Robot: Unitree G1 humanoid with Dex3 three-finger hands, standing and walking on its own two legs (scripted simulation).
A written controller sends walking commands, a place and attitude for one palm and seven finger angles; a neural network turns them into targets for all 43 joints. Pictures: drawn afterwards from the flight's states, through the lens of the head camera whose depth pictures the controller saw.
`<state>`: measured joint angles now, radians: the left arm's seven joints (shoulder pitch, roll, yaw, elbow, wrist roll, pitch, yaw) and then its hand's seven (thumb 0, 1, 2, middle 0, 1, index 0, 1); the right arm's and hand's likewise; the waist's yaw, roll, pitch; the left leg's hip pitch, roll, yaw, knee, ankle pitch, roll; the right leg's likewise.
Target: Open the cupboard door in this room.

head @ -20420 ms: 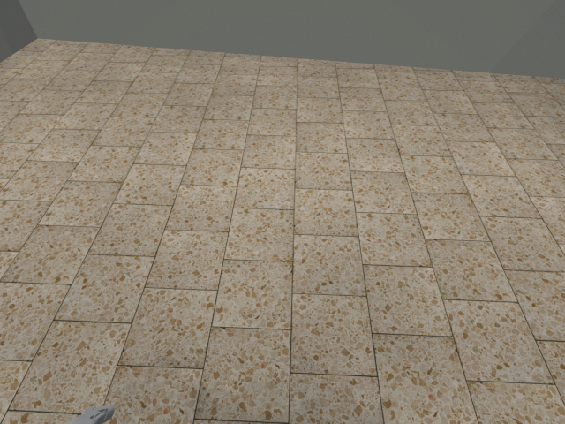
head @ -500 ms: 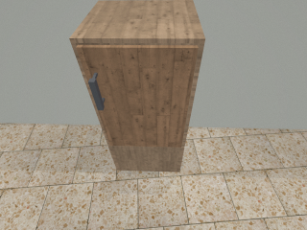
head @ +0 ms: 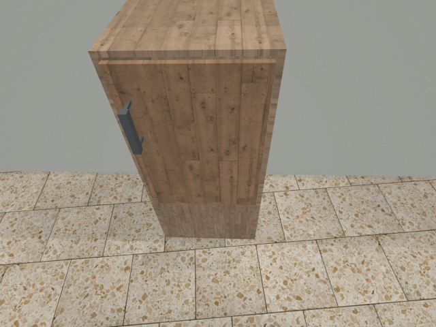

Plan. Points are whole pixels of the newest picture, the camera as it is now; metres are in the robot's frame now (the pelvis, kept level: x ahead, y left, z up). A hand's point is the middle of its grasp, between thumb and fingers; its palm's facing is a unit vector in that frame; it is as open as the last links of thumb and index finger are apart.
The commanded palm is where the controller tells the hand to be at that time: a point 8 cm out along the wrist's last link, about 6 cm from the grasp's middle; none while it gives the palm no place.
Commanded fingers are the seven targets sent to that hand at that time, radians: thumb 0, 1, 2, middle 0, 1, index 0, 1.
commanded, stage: shuffle to correct the standing spot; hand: left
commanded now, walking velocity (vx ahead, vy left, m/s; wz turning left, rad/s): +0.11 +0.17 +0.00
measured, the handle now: (133, 128) +0.59 +0.27 +0.01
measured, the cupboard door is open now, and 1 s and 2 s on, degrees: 0 0 0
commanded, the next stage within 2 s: come to a stop and stand still in 0.16 s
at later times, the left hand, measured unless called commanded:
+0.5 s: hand out of the picture +0.06 +0.19 -0.17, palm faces +0.08 -0.97 -0.24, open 7.3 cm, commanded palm none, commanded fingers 0.00 0.90 0.90 -0.20 -0.30 -0.20 -0.30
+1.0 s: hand out of the picture +0.02 +0.20 -0.17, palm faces +0.03 -0.97 -0.22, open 7.3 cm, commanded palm none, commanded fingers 0.00 0.90 0.90 -0.20 -0.30 -0.20 -0.30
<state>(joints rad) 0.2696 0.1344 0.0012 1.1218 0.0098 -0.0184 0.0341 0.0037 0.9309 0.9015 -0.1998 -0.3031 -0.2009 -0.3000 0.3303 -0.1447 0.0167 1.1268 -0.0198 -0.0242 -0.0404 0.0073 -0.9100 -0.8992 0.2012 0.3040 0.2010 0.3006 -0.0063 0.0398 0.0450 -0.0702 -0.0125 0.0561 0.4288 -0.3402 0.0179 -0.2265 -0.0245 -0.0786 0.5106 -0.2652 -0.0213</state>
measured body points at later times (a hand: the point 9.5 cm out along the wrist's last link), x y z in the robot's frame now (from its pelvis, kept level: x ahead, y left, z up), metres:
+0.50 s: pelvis +0.03 +0.01 -0.01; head +0.05 -0.01 +0.44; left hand +0.05 +0.24 -0.16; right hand +0.00 -0.20 -0.18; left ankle -0.06 +0.10 -0.73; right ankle +0.02 -0.08 -0.74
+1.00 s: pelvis -0.01 +0.02 +0.00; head -0.01 +0.01 +0.45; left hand +0.01 +0.25 -0.15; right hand +0.03 -0.21 -0.16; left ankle -0.03 +0.12 -0.74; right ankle +0.02 -0.08 -0.74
